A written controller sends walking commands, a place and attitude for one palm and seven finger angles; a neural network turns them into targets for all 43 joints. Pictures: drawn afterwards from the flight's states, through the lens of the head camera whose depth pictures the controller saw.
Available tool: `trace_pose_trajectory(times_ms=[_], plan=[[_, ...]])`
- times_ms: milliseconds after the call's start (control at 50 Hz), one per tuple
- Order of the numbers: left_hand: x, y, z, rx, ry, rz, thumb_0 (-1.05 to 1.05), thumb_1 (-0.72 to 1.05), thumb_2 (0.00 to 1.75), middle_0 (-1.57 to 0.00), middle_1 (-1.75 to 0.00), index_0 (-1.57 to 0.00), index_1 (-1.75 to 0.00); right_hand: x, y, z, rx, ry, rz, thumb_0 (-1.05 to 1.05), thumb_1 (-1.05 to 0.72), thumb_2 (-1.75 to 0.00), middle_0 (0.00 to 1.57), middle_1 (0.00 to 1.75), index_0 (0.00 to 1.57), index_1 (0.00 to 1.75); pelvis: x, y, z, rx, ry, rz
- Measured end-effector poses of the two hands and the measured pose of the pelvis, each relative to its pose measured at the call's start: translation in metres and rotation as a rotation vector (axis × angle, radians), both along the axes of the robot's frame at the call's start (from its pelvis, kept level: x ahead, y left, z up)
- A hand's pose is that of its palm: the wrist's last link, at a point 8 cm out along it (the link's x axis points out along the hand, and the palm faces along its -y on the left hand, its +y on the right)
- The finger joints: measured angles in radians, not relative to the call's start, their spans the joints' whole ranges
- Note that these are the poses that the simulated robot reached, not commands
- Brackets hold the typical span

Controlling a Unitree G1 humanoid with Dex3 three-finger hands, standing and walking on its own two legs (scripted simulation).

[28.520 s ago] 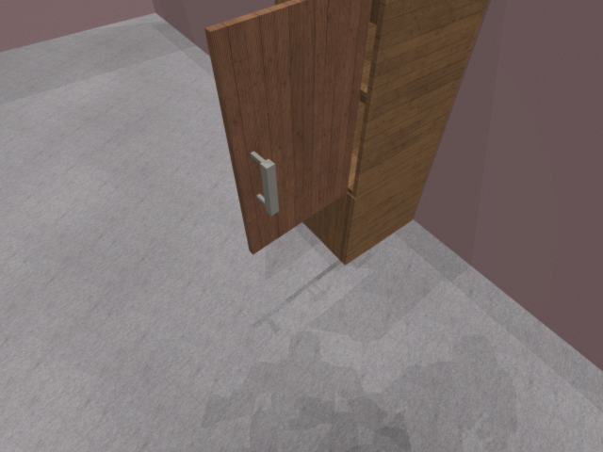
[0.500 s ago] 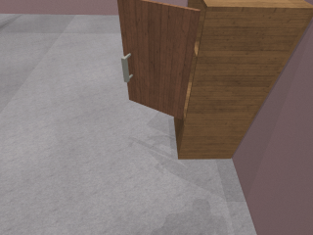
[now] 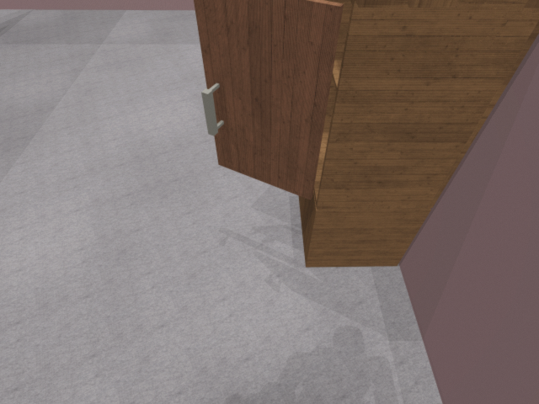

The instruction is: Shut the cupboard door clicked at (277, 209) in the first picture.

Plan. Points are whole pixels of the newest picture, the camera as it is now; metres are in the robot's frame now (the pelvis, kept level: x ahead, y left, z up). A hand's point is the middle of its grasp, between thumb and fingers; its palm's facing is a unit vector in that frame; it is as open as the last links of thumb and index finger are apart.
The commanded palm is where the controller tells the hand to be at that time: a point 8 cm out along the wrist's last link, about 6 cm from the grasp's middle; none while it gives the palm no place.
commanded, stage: look to check the result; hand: left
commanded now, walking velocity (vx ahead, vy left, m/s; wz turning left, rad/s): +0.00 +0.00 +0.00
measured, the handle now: (214, 109) +0.90 +0.22 -0.09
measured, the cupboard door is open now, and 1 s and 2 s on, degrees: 61 61 61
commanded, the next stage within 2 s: walk to a spot facing it in 0.20 s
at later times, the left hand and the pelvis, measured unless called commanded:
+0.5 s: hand out of the picture +0.05 +0.19 -0.17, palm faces +0.06 -0.96 -0.27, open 7.3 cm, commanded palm none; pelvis +0.01 -0.01 -0.01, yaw +3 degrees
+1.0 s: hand out of the picture +0.03 +0.23 -0.16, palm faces +0.36 -0.88 -0.31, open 7.4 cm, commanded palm none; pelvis +0.00 -0.02 -0.02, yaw +22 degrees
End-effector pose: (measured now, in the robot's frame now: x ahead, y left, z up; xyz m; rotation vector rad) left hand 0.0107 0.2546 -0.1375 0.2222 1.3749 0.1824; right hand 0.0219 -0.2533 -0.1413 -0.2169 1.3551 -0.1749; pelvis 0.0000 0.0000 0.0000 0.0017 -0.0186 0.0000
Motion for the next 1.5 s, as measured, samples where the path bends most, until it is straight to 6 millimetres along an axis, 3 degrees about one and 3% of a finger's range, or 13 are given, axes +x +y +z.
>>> trace_pose_trajectory(times_ms=[260,440,600,740,880,1000,1060,1160,1240,1340,1420,1500], plan=[[0.025,-0.007,0.002,0.005,-0.044,-0.011,0.01,0.91,0.89,-0.20,-0.30,-0.20,-0.30,0.031,-0.011,0.003,-0.008,-0.053,0.019,0.01,-0.91,-0.89,0.20,0.30,0.20,0.30,0.010,-0.008,0.000,0.005,0.001,0.000],[0.033,-0.015,0.001,0.011,-0.065,0.011,0.01,0.91,0.89,-0.20,-0.30,-0.20,-0.30,0.035,-0.014,-0.001,-0.001,-0.047,0.026,0.01,-0.91,-0.90,0.20,0.30,0.20,0.30,0.014,-0.014,-0.002,0.008,0.002,0.022],[0.009,-0.019,-0.016,-0.010,-0.086,0.119,0.01,0.91,0.89,-0.20,-0.30,-0.20,-0.30,0.030,0.003,-0.014,0.022,0.034,0.075,0.01,-0.91,-0.90,0.20,0.30,0.20,0.30,0.009,-0.011,-0.015,-0.005,-0.020,0.122],[-0.021,0.002,-0.038,-0.026,-0.050,0.211,0.01,0.91,0.89,-0.20,-0.30,-0.20,-0.30,0.054,0.026,-0.026,0.019,0.003,0.171,0.01,-0.91,-0.90,0.20,0.30,0.20,0.30,0.005,0.010,-0.034,0.003,-0.010,0.215],[-0.017,0.020,-0.012,0.032,-0.109,0.269,0.01,0.91,0.89,-0.20,-0.30,-0.20,-0.30,0.071,0.034,-0.018,0.028,0.002,0.275,0.01,-0.91,-0.89,0.20,0.30,0.20,0.30,-0.002,0.006,-0.020,-0.008,0.032,0.299],[-0.008,0.012,0.010,0.092,-0.230,0.319,0.01,0.91,0.89,-0.20,-0.30,-0.20,-0.30,0.103,0.020,-0.018,0.044,-0.017,0.353,0.01,-0.90,-0.89,0.20,0.30,0.20,0.30,0.000,-0.016,-0.016,-0.019,0.043,0.391],[-0.019,0.001,0.012,0.121,-0.245,0.351,0.01,0.91,0.89,-0.20,-0.30,-0.20,-0.30,0.128,0.013,-0.022,0.048,-0.041,0.389,0.01,-0.90,-0.89,0.20,0.30,0.20,0.30,0.002,-0.027,-0.019,0.000,0.042,0.435],[-0.046,-0.020,0.015,0.100,-0.183,0.424,0.01,0.91,0.89,-0.20,-0.30,-0.20,-0.30,0.170,0.017,-0.007,0.051,-0.101,0.453,0.01,-0.91,-0.90,0.20,0.30,0.20,0.30,0.007,-0.029,-0.010,0.021,0.039,0.504],[-0.065,-0.029,0.007,0.070,-0.167,0.493,0.01,0.91,0.89,-0.20,-0.30,-0.20,-0.30,0.195,0.036,0.001,0.047,-0.120,0.540,0.01,-0.91,-0.90,0.20,0.30,0.19,0.30,0.009,-0.028,-0.009,0.032,0.044,0.572],[-0.105,-0.031,-0.017,0.037,-0.142,0.612,0.01,0.91,0.89,-0.20,-0.30,-0.21,-0.30,0.221,0.076,-0.003,0.030,-0.158,0.681,0.01,-0.91,-0.90,0.20,0.30,0.19,0.30,0.005,-0.014,-0.024,-0.002,0.051,0.653],[-0.131,-0.033,-0.022,0.039,-0.076,0.686,0.01,0.91,0.89,-0.20,-0.30,-0.20,-0.30,0.228,0.100,0.002,0.031,-0.175,0.754,0.01,-0.91,-0.90,0.20,0.30,0.20,0.30,0.006,-0.016,-0.022,0.001,0.049,0.696],[-0.135,-0.034,-0.009,0.059,-0.086,0.735,0.01,0.91,0.89,-0.20,-0.30,-0.20,-0.30,0.227,0.108,0.003,0.043,-0.150,0.799,0.01,-0.91,-0.89,0.20,0.30,0.20,0.30,0.011,-0.020,-0.015,-0.014,0.038,0.744]])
